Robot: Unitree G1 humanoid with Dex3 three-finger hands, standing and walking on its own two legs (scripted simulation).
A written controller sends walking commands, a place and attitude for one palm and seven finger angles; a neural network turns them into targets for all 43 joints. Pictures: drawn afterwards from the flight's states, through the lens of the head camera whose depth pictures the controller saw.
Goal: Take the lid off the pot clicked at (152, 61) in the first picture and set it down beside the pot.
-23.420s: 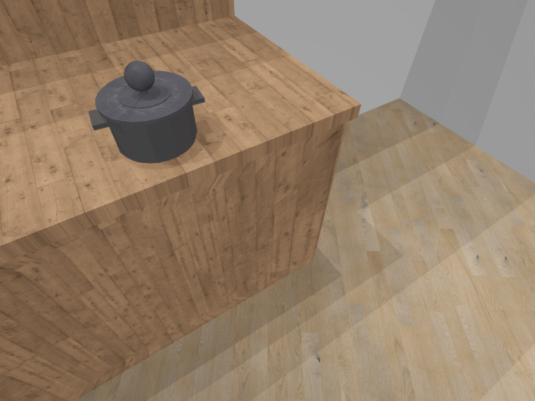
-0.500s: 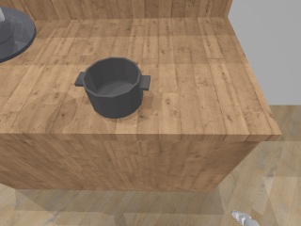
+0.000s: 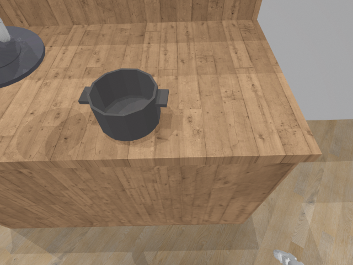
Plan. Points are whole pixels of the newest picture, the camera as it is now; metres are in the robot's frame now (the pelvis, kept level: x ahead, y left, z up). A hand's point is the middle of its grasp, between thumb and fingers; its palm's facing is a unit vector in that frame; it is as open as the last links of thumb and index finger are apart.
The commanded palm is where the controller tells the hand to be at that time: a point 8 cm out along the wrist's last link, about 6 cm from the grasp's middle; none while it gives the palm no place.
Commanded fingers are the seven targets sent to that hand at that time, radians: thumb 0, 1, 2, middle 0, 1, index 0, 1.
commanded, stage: lower the lid onto the table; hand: left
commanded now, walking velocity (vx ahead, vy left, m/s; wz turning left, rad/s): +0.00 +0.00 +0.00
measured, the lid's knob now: out of the picture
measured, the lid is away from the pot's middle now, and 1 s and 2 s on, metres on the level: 0.22 0.24 0.23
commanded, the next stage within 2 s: none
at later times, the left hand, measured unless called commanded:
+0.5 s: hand out of the picture +0.44 +0.35 +0.25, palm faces -0.21 -0.15 -0.97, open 7.1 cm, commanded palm +0.43 +0.35 +0.33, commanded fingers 0.00 0.75 0.83 -0.95 -1.04 -0.93 -1.01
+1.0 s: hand out of the picture +0.42 +0.36 +0.21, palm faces -0.31 -0.17 -0.93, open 7.1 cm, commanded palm +0.44 +0.36 +0.29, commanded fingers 0.00 0.75 0.83 -0.95 -1.04 -0.93 -1.01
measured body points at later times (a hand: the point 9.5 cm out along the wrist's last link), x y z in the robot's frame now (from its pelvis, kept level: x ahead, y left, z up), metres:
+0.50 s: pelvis +0.00 +0.01 +0.00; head +0.06 +0.00 +0.45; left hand +0.44 +0.35 +0.30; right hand +0.10 -0.27 -0.13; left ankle +0.02 +0.08 -0.74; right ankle -0.02 -0.12 -0.74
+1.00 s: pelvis -0.01 +0.01 +0.00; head +0.04 +0.01 +0.44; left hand +0.43 +0.36 +0.26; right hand +0.09 -0.26 -0.13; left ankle +0.02 +0.08 -0.74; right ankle -0.02 -0.12 -0.74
